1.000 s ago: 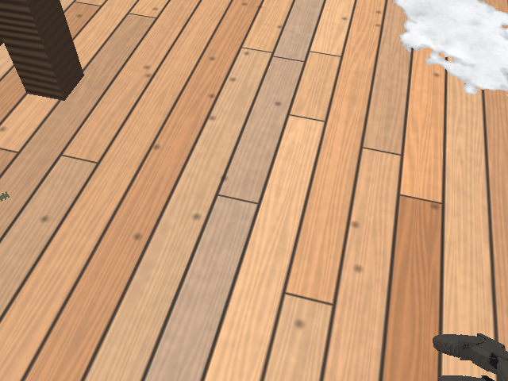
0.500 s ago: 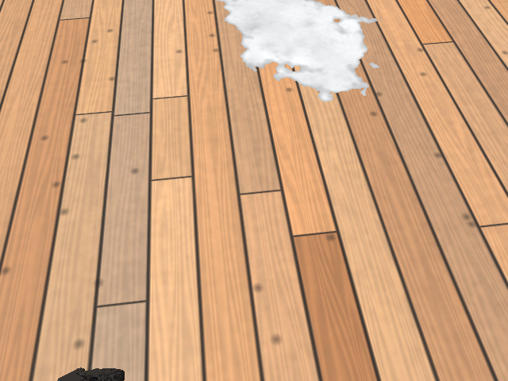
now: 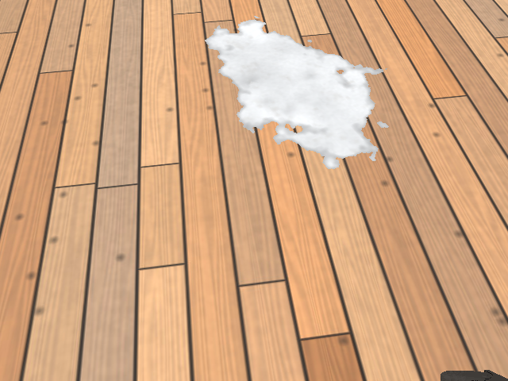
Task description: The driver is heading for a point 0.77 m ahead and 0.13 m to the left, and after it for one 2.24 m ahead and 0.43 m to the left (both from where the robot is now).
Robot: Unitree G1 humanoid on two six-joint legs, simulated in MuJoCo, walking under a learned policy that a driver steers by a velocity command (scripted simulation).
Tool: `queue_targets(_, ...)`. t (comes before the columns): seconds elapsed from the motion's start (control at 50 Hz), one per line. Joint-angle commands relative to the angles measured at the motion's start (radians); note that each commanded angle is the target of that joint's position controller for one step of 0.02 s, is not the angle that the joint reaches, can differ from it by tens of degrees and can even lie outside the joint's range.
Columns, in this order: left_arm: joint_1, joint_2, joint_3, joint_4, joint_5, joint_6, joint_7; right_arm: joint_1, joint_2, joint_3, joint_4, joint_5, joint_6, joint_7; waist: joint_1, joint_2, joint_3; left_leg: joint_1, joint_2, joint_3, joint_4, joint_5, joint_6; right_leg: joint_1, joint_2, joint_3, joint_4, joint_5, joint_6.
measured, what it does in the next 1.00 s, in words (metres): walks ahead, turning left: left foot, then right foot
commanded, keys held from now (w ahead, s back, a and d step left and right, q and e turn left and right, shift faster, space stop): w+q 0.46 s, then w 0.46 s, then w+e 0.06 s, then e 0.02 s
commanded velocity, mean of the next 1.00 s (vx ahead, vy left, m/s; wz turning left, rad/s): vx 0.50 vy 0.00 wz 0.30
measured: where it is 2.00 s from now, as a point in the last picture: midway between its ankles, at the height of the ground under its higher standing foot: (219, 288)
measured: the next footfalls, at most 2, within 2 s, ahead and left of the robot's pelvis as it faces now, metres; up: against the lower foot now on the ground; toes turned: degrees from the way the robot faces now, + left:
left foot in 0.02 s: +0.19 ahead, +0.11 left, +0.00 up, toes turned +1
right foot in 0.52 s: +0.49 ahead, -0.04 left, +0.00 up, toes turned +21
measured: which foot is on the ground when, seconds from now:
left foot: up 0.00-0.00, down 0.02-0.54, up 0.56-0.98, down 1.00-1.00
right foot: down 0.00-0.02, up 0.04-0.50, down 0.52-1.00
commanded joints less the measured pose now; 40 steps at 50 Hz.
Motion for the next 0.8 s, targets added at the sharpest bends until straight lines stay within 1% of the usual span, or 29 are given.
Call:
queue_targets(0.02, -0.025, 0.152, 0.036, -0.049, 0.008, 0.004, 0.015, 0.166, -0.178, -0.068, -0.020, -0.003, -0.012, -0.002, -0.135, -0.088, -0.143, 0.307, -0.032, 0.010, -0.009, -0.007, 0.085, -0.031, -0.227, -0.001, 0.301, 0.980, -0.068)
queue_targets(0.04, 0.018, 0.111, 0.017, -0.075, 0.034, -0.001, 0.021, 0.301, -0.252, -0.086, -0.007, -0.006, -0.008, -0.005, -0.156, 0.051, -0.271, 0.605, 0.144, -0.258, 0.010, 0.043, 0.172, -0.262, -0.151, -0.052, 0.612, 0.669, -0.021)
queue_targets(0.06, 0.119, 0.032, -0.006, -0.080, 0.027, -0.022, 0.007, 0.339, -0.279, -0.093, 0.012, 0.003, -0.004, 0.003, -0.104, 0.289, -0.336, 0.876, 0.309, -0.734, -0.133, -0.198, 0.321, -0.641, 0.017, -0.039, 0.897, -0.099, 0.047)
queue_targets(0.08, 0.038, 0.111, 0.002, -0.084, 0.004, -0.044, -0.004, 0.339, -0.192, -0.072, 0.005, 0.021, 0.000, 0.000, -0.152, 0.168, -0.291, 0.879, 0.299, -0.782, -0.206, -0.398, 0.285, -0.762, -0.036, 0.063, 0.970, -0.123, 0.036)
queue_targets(0.1, -0.076, 0.139, 0.010, -0.118, -0.019, -0.060, -0.013, 0.274, -0.166, -0.065, -0.013, 0.011, 0.005, -0.007, -0.160, 0.091, -0.152, 0.754, 0.272, -0.658, -0.226, -0.365, 0.250, -0.811, -0.077, 0.050, 0.952, -0.031, 0.029)
queue_targets(0.12, -0.138, 0.128, 0.006, -0.131, -0.007, -0.071, -0.012, 0.233, -0.164, -0.063, -0.026, -0.002, 0.010, -0.010, -0.144, -0.005, -0.082, 0.631, 0.235, -0.570, -0.239, -0.261, 0.233, -0.793, -0.108, 0.033, 0.898, 0.027, 0.027)
queue_targets(0.14, -0.153, 0.123, 0.011, -0.139, 0.014, -0.076, -0.009, 0.203, -0.153, -0.059, -0.034, -0.006, 0.013, -0.014, -0.115, -0.034, -0.043, 0.541, 0.206, -0.509, -0.252, -0.146, 0.229, -0.758, -0.132, 0.028, 0.823, 0.068, 0.035)
queue_targets(0.16, -0.138, 0.116, 0.013, -0.142, 0.024, -0.074, -0.008, 0.189, -0.141, -0.053, -0.042, -0.013, 0.013, -0.018, -0.085, -0.007, -0.047, 0.489, 0.177, -0.467, -0.267, -0.057, 0.226, -0.702, -0.147, 0.029, 0.776, 0.095, 0.043)
queue_targets(0.18, -0.123, 0.108, 0.013, -0.143, 0.026, -0.069, -0.007, 0.182, -0.137, -0.052, -0.047, -0.009, 0.015, -0.020, -0.070, 0.020, -0.046, 0.461, 0.159, -0.438, -0.280, -0.004, 0.231, -0.679, -0.150, 0.022, 0.734, 0.099, 0.057)
queue_targets(0.22, -0.122, 0.088, 0.010, -0.143, 0.027, -0.054, -0.002, 0.190, -0.146, -0.056, -0.044, -0.001, 0.017, -0.030, -0.060, 0.032, -0.037, 0.402, 0.144, -0.386, -0.293, 0.069, 0.238, -0.669, -0.150, 0.000, 0.654, 0.111, 0.087)
queue_targets(0.26, -0.186, 0.069, 0.002, -0.161, 0.027, -0.047, 0.003, 0.213, -0.172, -0.065, -0.034, 0.003, 0.021, -0.044, -0.076, 0.028, -0.013, 0.353, 0.122, -0.342, -0.304, 0.095, 0.229, -0.673, -0.139, -0.014, 0.534, 0.208, 0.114)
queue_targets(0.34, -0.328, 0.039, -0.009, -0.187, 0.019, -0.058, -0.005, 0.269, -0.179, -0.070, -0.008, 0.012, 0.038, -0.062, -0.127, 0.047, -0.004, 0.290, 0.062, -0.294, -0.279, 0.050, 0.168, -0.565, -0.086, -0.020, 0.279, 0.455, 0.128)
queue_targets(0.4, -0.401, 0.052, -0.005, -0.206, 0.006, -0.069, -0.017, 0.318, -0.175, -0.071, 0.011, 0.018, 0.051, -0.067, -0.149, 0.054, -0.001, 0.332, 0.080, -0.354, -0.234, -0.002, 0.154, -0.525, -0.059, -0.005, 0.190, 0.479, 0.118)
queue_targets(0.44, -0.410, 0.073, 0.005, -0.210, 0.001, -0.077, -0.023, 0.324, -0.170, -0.071, 0.014, 0.019, 0.060, -0.071, -0.140, 0.066, -0.001, 0.398, 0.100, -0.416, -0.186, -0.025, 0.144, -0.508, -0.054, 0.016, 0.137, 0.425, 0.101)
queue_targets(0.46, -0.396, 0.085, 0.010, -0.206, -0.001, -0.081, -0.024, 0.315, -0.173, -0.074, 0.012, 0.018, 0.063, -0.072, -0.127, 0.080, 0.000, 0.419, 0.110, -0.442, -0.158, -0.011, 0.137, -0.486, -0.055, 0.020, 0.123, 0.386, 0.088)
queue_targets(0.48, -0.351, 0.096, 0.017, -0.194, -0.002, -0.085, -0.024, 0.302, -0.169, -0.075, 0.011, 0.014, 0.066, -0.073, -0.102, 0.097, -0.010, 0.434, 0.118, -0.445, -0.126, 0.030, 0.128, -0.440, -0.060, 0.008, 0.108, 0.365, 0.069)
queue_targets(0.5, -0.268, 0.113, 0.028, -0.170, 0.005, -0.090, -0.020, 0.290, -0.149, -0.069, 0.007, 0.011, 0.066, -0.071, -0.060, 0.096, -0.051, 0.429, 0.091, -0.421, -0.056, 0.110, 0.108, -0.319, -0.064, -0.013, 0.064, 0.385, 0.037)
queue_targets(0.52, -0.146, 0.144, 0.040, -0.151, 0.021, -0.094, -0.014, 0.282, -0.106, -0.052, -0.004, 0.001, 0.062, -0.065, -0.003, 0.068, -0.162, 0.369, 0.049, -0.368, 0.120, 0.119, 0.080, -0.104, -0.153, 0.049, 0.098, 0.385, -0.020)
queue_targets(0.54, -0.010, 0.219, 0.059, -0.133, 0.038, -0.089, -0.009, 0.367, -0.052, -0.033, -0.018, 0.002, 0.054, -0.065, 0.007, -0.107, -0.313, 0.109, -0.071, -0.249, 0.427, -0.120, 0.014, 0.249, -0.348, 0.345, 0.109, 0.317, -0.146)
queue_targets(0.56, 0.059, 0.214, 0.066, -0.082, 0.012, -0.075, -0.020, 0.451, -0.055, -0.024, -0.013, 0.018, 0.046, -0.065, -0.009, -0.348, -0.352, -0.124, -0.109, -0.184, 0.659, -0.562, -0.021, 0.351, -0.487, 0.692, 0.010, 0.101, -0.251)
queue_targets(0.58, 0.016, 0.135, 0.044, -0.094, -0.007, -0.072, -0.022, 0.389, -0.140, -0.042, -0.004, 0.024, 0.042, -0.063, 0.007, -0.216, -0.206, -0.215, -0.050, -0.215, 0.738, -0.523, -0.023, 0.241, -0.457, 0.663, -0.035, -0.053, -0.220)
queue_targets(0.6, -0.034, 0.100, 0.033, -0.099, -0.001, -0.065, -0.021, 0.282, -0.159, -0.048, -0.021, 0.018, 0.042, -0.061, 0.013, -0.128, -0.090, -0.226, -0.016, -0.183, 0.748, -0.441, -0.026, 0.116, -0.409, 0.516, -0.049, -0.024, -0.183)
queue_targets(0.62, -0.074, 0.087, 0.025, -0.095, 0.008, -0.060, -0.023, 0.217, -0.147, -0.047, -0.039, 0.006, 0.039, -0.059, -0.004, -0.083, -0.012, -0.217, 0.009, -0.155, 0.703, -0.386, -0.028, -0.002, -0.367, 0.417, -0.079, 0.082, -0.170)
queue_targets(0.64, -0.096, 0.068, 0.017, -0.090, 0.014, -0.060, -0.023, 0.191, -0.138, -0.050, -0.045, -0.004, 0.036, -0.056, -0.025, -0.087, 0.013, -0.191, 0.039, -0.145, 0.648, -0.344, -0.028, -0.068, -0.333, 0.348, -0.101, 0.176, -0.162)
queue_targets(0.66, -0.107, 0.062, 0.013, -0.086, 0.019, -0.061, -0.024, 0.201, -0.121, -0.048, -0.045, -0.001, 0.035, -0.051, -0.046, -0.112, 0.015, -0.148, 0.057, -0.130, 0.612, -0.322, -0.030, -0.116, -0.308, 0.299, -0.121, 0.239, -0.156)
queue_targets(0.68, -0.107, 0.059, 0.012, -0.079, 0.015, -0.062, -0.025, 0.211, -0.101, -0.043, -0.042, 0.001, 0.036, -0.047, -0.056, -0.129, 0.006, -0.123, 0.066, -0.114, 0.575, -0.313, -0.034, -0.140, -0.293, 0.265, -0.137, 0.285, -0.160)
queue_targets(0.7, -0.102, 0.068, 0.014, -0.070, 0.008, -0.064, -0.025, 0.207, -0.085, -0.038, -0.043, -0.001, 0.037, -0.045, -0.059, -0.135, 0.003, -0.116, 0.071, -0.096, 0.536, -0.302, -0.040, -0.155, -0.289, 0.232, -0.152, 0.328, -0.170)
queue_targets(0.74, -0.089, 0.106, 0.023, -0.053, 0.001, -0.064, -0.022, 0.146, -0.062, -0.026, -0.065, -0.010, 0.033, -0.042, -0.049, -0.122, 0.014, -0.124, 0.085, -0.074, 0.421, -0.237, -0.053, -0.173, -0.291, 0.181, -0.182, 0.389, -0.184)
queue_targets(0.8, -0.064, 0.137, 0.029, -0.031, -0.006, -0.055, -0.018, 0.047, -0.044, -0.013, -0.085, -0.010, 0.023, -0.034, -0.019, -0.104, 0.021, -0.071, 0.077, -0.048, 0.222, -0.064, -0.057, -0.190, -0.263, 0.091, -0.194, 0.434, -0.163)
